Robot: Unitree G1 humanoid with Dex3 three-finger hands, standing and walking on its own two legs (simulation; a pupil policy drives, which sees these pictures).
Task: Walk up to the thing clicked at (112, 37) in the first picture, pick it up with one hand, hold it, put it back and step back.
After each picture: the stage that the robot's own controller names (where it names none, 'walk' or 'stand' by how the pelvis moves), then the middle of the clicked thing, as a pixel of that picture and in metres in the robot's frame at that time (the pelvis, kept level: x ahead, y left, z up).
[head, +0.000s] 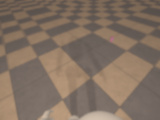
stand; (111, 39) +2.00 -0.56 -0.72
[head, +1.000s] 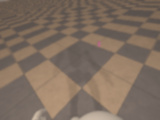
walk; (99, 43) +1.93 -0.10 -0.69
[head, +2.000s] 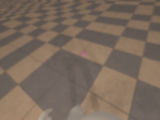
walk; (83, 53) +1.33 +0.24 -0.71
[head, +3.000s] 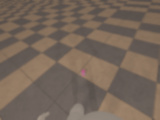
walk; (83, 72) +0.86 +0.18 -0.72
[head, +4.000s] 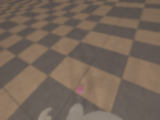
walk; (80, 90) +0.49 +0.19 -0.71
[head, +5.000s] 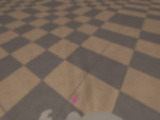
stand; (75, 100) +0.36 +0.18 -0.71
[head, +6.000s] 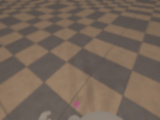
stand; (76, 104) +0.33 +0.15 -0.72
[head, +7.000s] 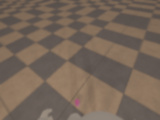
stand; (77, 102) +0.34 +0.16 -0.71
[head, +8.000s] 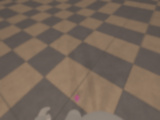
stand; (77, 98) +0.33 +0.15 -0.71
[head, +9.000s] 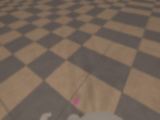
stand; (76, 101) +0.33 +0.17 -0.72
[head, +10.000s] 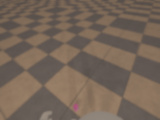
stand; (75, 107) +0.31 +0.17 -0.73
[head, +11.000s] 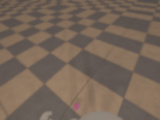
stand; (76, 106) +0.31 +0.16 -0.73
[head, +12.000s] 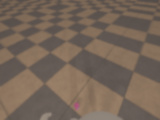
stand; (76, 106) +0.31 +0.16 -0.73
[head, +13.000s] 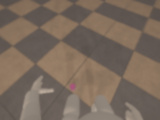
go down; (72, 87) +0.35 +0.15 -0.59
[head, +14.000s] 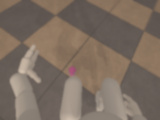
go down; (72, 71) +0.41 +0.15 -0.33
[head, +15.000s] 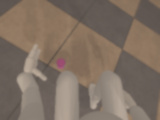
close in; (60, 64) +0.41 +0.17 -0.26
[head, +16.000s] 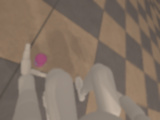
close; (40, 60) +0.41 +0.20 -0.23
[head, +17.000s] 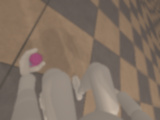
close; (34, 61) +0.41 +0.20 -0.23
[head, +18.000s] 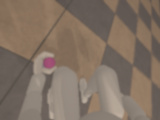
lift; (48, 63) +0.36 +0.20 -0.20
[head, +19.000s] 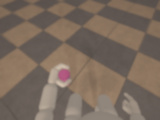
lift; (65, 77) +0.31 +0.17 +0.00
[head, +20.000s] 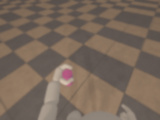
hold; (68, 77) +0.32 +0.17 +0.02
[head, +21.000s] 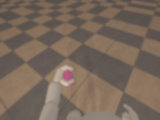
hold; (68, 78) +0.32 +0.16 +0.01
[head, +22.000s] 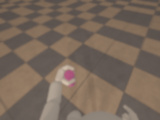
crouch; (70, 78) +0.32 +0.15 +0.00
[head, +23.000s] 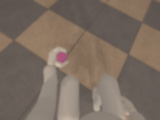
lower; (62, 59) +0.43 +0.17 -0.09
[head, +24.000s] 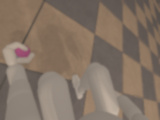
lower; (23, 54) +0.45 +0.25 -0.22
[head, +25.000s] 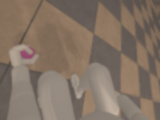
lower; (27, 55) +0.44 +0.23 -0.23
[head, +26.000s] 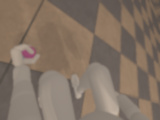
lower; (28, 55) +0.43 +0.23 -0.24
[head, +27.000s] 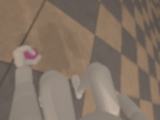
lower; (30, 55) +0.43 +0.22 -0.24
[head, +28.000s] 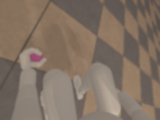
loosen; (35, 58) +0.41 +0.21 -0.24
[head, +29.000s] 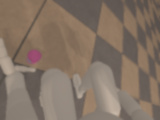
withdraw; (33, 57) +0.41 +0.21 -0.23
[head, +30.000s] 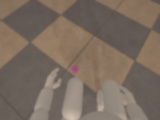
walk; (75, 69) +0.42 +0.15 -0.39
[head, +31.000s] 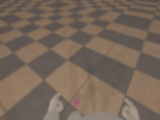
stand; (76, 102) +0.35 +0.14 -0.66
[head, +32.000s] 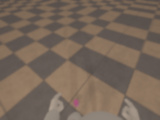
stand; (76, 103) +0.34 +0.15 -0.67
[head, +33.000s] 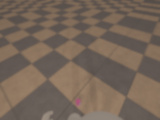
stand; (78, 102) +0.36 +0.14 -0.70
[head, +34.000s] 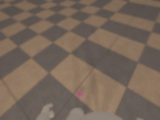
walk; (79, 94) +0.38 +0.13 -0.71
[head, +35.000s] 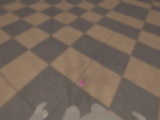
walk; (81, 83) +0.52 +0.06 -0.71
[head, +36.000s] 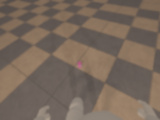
walk; (79, 64) +0.84 +0.21 -0.68
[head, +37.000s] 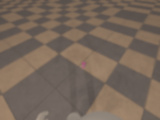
stand; (83, 64) +1.01 +0.13 -0.71
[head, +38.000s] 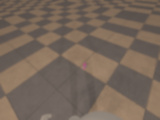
stand; (84, 66) +1.02 +0.12 -0.72
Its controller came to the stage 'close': yes
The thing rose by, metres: 0.73
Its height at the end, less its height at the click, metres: +0.00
